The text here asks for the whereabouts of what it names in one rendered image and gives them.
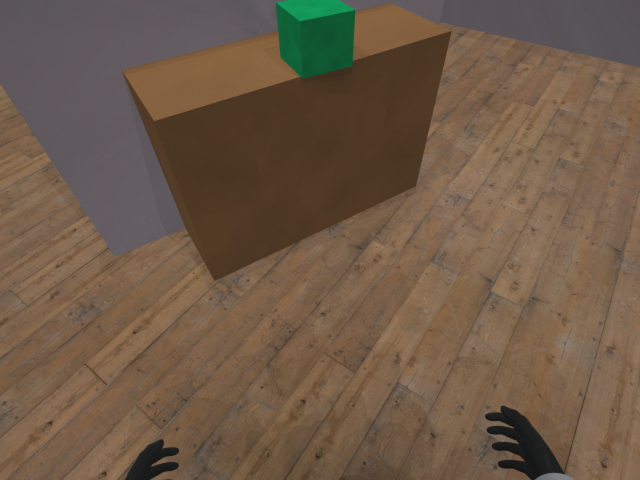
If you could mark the right robot hand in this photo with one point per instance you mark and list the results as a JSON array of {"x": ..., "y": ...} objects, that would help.
[{"x": 538, "y": 457}]

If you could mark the pedestal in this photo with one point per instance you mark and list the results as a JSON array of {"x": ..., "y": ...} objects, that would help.
[{"x": 257, "y": 158}]

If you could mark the carton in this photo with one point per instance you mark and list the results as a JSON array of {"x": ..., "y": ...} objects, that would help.
[{"x": 315, "y": 36}]

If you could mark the left robot hand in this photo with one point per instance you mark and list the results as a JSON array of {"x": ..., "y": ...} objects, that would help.
[{"x": 142, "y": 470}]

